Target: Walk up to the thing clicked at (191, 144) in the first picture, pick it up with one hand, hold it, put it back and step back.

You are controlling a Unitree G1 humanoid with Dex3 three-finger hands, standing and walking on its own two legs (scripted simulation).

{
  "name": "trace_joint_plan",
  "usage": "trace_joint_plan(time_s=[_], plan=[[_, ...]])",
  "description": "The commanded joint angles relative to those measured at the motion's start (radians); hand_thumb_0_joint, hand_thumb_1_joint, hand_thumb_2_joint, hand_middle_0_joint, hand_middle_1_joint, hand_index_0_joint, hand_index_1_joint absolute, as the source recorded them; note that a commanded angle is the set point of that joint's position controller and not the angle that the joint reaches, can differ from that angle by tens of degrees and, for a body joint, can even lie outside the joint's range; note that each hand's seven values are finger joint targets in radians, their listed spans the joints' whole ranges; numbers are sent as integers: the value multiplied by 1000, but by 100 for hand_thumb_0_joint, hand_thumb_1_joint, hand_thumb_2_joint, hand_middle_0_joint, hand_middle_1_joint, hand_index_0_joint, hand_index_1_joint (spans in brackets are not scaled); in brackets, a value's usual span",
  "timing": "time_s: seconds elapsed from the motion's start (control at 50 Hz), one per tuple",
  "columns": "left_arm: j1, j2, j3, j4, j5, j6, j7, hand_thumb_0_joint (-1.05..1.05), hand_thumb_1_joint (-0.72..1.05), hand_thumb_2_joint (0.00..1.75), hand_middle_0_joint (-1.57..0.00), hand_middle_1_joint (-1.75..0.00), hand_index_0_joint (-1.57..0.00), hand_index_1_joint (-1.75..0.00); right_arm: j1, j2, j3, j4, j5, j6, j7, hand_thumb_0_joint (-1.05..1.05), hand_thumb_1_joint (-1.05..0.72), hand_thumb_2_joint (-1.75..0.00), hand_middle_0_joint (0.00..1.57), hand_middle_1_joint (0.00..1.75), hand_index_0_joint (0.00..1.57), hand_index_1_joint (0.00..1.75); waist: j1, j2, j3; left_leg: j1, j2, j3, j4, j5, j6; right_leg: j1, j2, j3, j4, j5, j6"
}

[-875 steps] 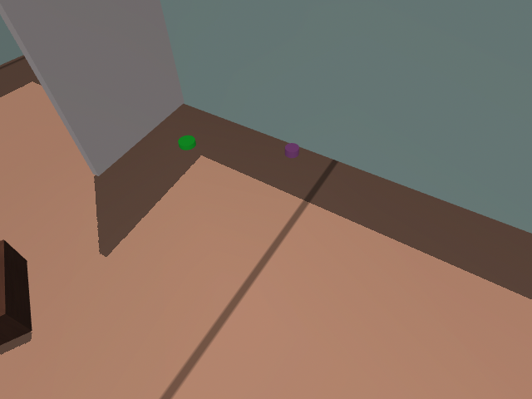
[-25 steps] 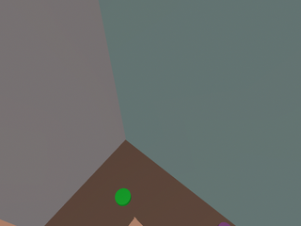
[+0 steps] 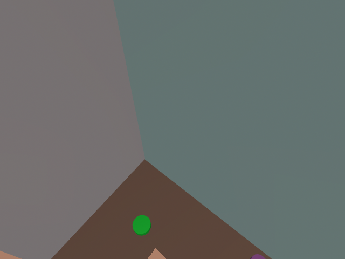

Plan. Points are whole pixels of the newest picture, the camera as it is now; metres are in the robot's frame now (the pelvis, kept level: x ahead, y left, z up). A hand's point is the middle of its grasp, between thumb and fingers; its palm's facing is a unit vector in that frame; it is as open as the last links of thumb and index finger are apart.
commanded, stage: stand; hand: left
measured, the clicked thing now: (141, 225) +0.44 +0.21 -0.77
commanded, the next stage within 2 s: none
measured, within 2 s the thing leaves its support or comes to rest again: neither
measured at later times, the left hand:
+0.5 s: hand out of the picture +0.06 +0.26 -0.16, palm faces -0.05 -0.94 -0.34, open 7.4 cm
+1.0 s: hand out of the picture +0.07 +0.26 -0.16, palm faces -0.05 -0.94 -0.35, open 7.4 cm
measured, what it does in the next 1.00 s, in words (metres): stands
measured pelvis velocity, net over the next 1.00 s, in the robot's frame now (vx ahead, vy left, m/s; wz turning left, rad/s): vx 0.00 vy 0.00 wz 0.00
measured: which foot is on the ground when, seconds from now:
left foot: down 0.00-1.00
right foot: down 0.00-1.00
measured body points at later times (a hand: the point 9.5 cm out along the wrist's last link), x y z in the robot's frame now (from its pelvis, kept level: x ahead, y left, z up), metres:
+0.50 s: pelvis +0.00 +0.00 +0.00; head +0.01 +0.00 +0.45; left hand +0.07 +0.30 -0.13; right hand +0.07 -0.30 -0.13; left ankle +0.01 +0.12 -0.75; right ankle -0.01 -0.12 -0.75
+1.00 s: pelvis +0.00 +0.00 +0.00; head +0.01 +0.00 +0.45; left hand +0.07 +0.30 -0.13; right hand +0.07 -0.30 -0.13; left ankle +0.01 +0.12 -0.75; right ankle -0.01 -0.12 -0.75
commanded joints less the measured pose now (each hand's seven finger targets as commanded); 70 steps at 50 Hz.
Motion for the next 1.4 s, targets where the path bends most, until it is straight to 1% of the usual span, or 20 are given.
trace_joint_plan(time_s=[0.0, 0.12, 0.16, 0.28, 0.3, 0.34, 0.4, 0.46, 0.52, 0.54, 0.6, 0.68, 0.84, 0.9, 1.0, 1.04, 1.1, 1.16, 1.18, 1.38], plan=[[-29, 211, 40, -61, -4, -23, 16, 0, 90, 90, -20, -30, -20, -30, -40, -211, -42, -60, 1, -17, -12, 0, -90, -90, 20, 30, 20, 30, 4, 2, -90, 61, 129, -96, -32, 174, 26, -9, -133, 87, -41, 180, -24], [-24, 212, 38, -60, -5, -22, 17, 0, 90, 90, -20, -30, -20, -30, -41, -214, -41, -56, 2, -14, -11, 0, -90, -90, 20, 30, 20, 30, 4, 4, -83, 51, 128, -99, -36, 161, 28, -5, -133, 84, -44, 171, -22], [-16, 213, 38, -55, -6, -21, 17, 0, 90, 90, -20, -30, -20, -30, -42, -207, -38, -54, 2, -13, -10, 0, -90, -90, 20, 30, 20, 30, 5, -10, -53, 34, 123, -102, -47, 122, 23, -24, -128, 83, -55, 124, -22], [-17, 214, 38, -56, -4, -18, 16, 0, 90, 90, -20, -30, -20, -30, -39, -210, -39, -52, 0, -12, -10, 0, -90, -90, 20, 30, 20, 30, 4, -1, -41, 11, 120, -106, -57, 68, 24, -28, -126, 83, -61, 66, -25], [-11, 217, 39, -59, -3, -19, 16, 0, 90, 90, -20, -30, -20, -30, -37, -217, -42, -53, 0, -14, -10, 0, -90, -90, 20, 30, 20, 30, 5, 4, -69, 37, 125, -103, -47, 95, 28, -20, -133, 90, -55, 95, -27], [-11, 213, 38, -58, -5, -18, 15, 0, 90, 90, -20, -30, -20, -30, -32, -213, -40, -49, 0, -14, -10, 0, -90, -90, 20, 30, 20, 30, 2, 9, -56, 25, 120, -104, -56, 72, 25, -30, -129, 88, -59, 78, -24], [-16, 220, 39, -62, -3, -19, 16, 0, 90, 90, -20, -30, -20, -30, -36, -211, -40, -52, 0, -16, -11, 0, -90, -90, 20, 30, 20, 30, 2, -4, -72, 40, 125, -105, -44, 125, 25, -23, -131, 86, -46, 115, -28], [-4, 213, 37, -59, -5, -17, 15, 0, 90, 90, -20, -30, -20, -30, -26, -217, -39, -46, 0, -16, -11, 0, -90, -90, 20, 30, 20, 30, 5, 11, -65, 29, 124, -106, -50, 105, 26, -26, -130, 88, -52, 99, -26], [-3, 217, 36, -62, -1, -20, 16, 0, 90, 90, -20, -30, -20, -30, -31, -218, -42, -50, 0, -16, -12, 0, -90, -90, 20, 30, 20, 30, 4, -2, -90, 59, 128, -101, -33, 149, 29, -20, -134, 87, -41, 145, -27], [3, 213, 34, -59, -4, -18, 16, 0, 90, 90, -20, -30, -20, -30, -27, -213, -38, -45, 1, -16, -11, 0, -90, -90, 20, 30, 20, 30, 6, -5, -61, 37, 124, -104, -41, 138, 25, -34, -130, 87, -49, 128, -25], [-1, 214, 33, -65, -3, -19, 17, 0, 90, 90, -20, -30, -20, -30, -28, -215, -41, -50, 1, -15, -11, 0, -90, -90, 20, 30, 20, 30, 3, 1, -86, 52, 127, -99, -32, 157, 27, -17, -133, 85, -39, 149, -28], [6, 208, 30, -61, -3, -18, 17, 0, 90, 90, -20, -30, -20, -30, -27, -218, -40, -47, 1, -14, -11, 0, -90, -90, 20, 30, 20, 30, 4, -2, -56, 32, 124, -102, -42, 109, 25, -32, -132, 90, -50, 112, -25], [-4, 219, 34, -65, -3, -19, 19, 0, 90, 90, -20, -30, -20, -30, -25, -211, -39, -51, -1, -15, -12, 0, -90, -90, 20, 30, 20, 30, 5, -11, -66, 38, 126, -103, -45, 142, 27, -25, -133, 88, -41, 135, -27], [3, 210, 32, -63, -3, -18, 18, 0, 90, 90, -20, -30, -20, -30, -21, -214, -40, -49, 1, -14, -11, 0, -90, -90, 20, 30, 20, 30, 6, -6, -54, 25, 124, -103, -46, 112, 28, -27, -133, 88, -49, 106, -24], [3, 210, 31, -64, -2, -19, 19, 0, 90, 90, -20, -30, -20, -30, -23, -214, -41, -49, 2, -14, -10, 0, -90, -90, 20, 30, 20, 30, 3, -2, -55, 30, 123, -106, -48, 120, 26, -28, -130, 86, -51, 115, -25], [2, 217, 32, -68, -1, -20, 19, 0, 90, 90, -20, -30, -20, -30, -31, -216, -44, -53, 1, -14, -11, 0, -90, -90, 20, 30, 20, 30, 3, -5, -82, 56, 126, -100, -32, 157, 26, -22, -133, 85, -43, 153, -27], [0, 219, 34, -69, -4, -22, 19, 0, 90, 90, -20, -30, -20, -30, -20, -211, -41, -50, 2, -14, -11, 0, -90, -90, 20, 30, 20, 30, 1, -4, -79, 48, 124, -98, -33, 149, 28, -11, -138, 92, -48, 162, -25], [2, 219, 33, -67, -3, -20, 19, 0, 90, 90, -20, -30, -20, -30, -24, -211, -40, -50, 1, -13, -12, 0, -90, -90, 20, 30, 20, 30, 4, -7, -56, 41, 124, -101, -40, 124, 25, -31, -134, 90, -54, 132, -25], [1, 215, 34, -70, -1, -20, 19, 0, 90, 90, -20, -30, -20, -30, -26, -218, -43, -52, 1, -14, -12, 0, -90, -90, 20, 30, 20, 30, 3, 10, -80, 57, 127, -99, -34, 138, 29, -21, -135, 89, -47, 149, -26], [3, 218, 35, -65, -2, -18, 19, 0, 90, 90, -20, -30, -20, -30, -25, -208, -42, -53, 2, -14, -12, 0, -90, -90, 20, 30, 20, 30, 3, -4, -66, 47, 126, -99, -37, 146, 28, -21, -133, 88, -44, 144, -28]])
